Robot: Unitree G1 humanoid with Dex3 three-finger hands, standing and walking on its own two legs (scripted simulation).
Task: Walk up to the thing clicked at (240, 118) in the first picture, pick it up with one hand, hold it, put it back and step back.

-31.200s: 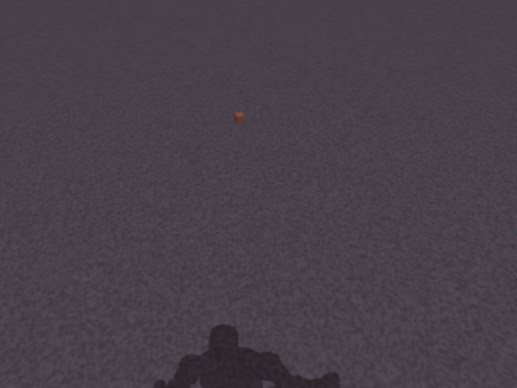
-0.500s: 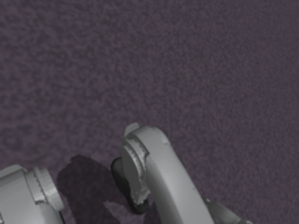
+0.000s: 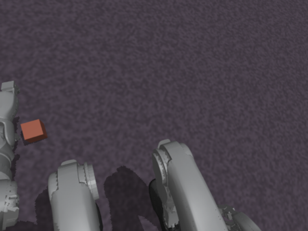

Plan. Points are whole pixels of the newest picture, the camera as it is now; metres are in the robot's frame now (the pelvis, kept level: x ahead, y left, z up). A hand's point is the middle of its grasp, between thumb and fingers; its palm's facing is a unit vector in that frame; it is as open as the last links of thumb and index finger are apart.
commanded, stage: withdraw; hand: left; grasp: from above
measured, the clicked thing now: (34, 131) +0.45 +0.30 -0.31
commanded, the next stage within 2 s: home in 0.36 s
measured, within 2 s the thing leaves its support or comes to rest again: neither
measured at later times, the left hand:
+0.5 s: hand (11, 128) +0.43 +0.32 -0.18, palm faces -0.48 -0.08 -0.87, open 13.0 cm
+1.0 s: hand out of the picture +0.36 +0.28 -0.03, palm faces -0.27 -0.60 -0.75, open 8.1 cm
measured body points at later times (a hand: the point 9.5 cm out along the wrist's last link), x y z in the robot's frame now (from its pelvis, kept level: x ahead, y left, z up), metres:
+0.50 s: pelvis -0.01 +0.00 +0.00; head +0.22 +0.09 +0.37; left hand +0.45 +0.32 -0.13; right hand +0.05 -0.28 -0.09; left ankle +0.07 +0.13 -0.30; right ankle +0.11 -0.12 -0.30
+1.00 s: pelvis +0.01 +0.00 +0.10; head +0.20 +0.05 +0.51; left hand +0.38 +0.31 +0.02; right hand +0.15 -0.25 -0.03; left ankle +0.07 +0.13 -0.30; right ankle +0.10 -0.12 -0.30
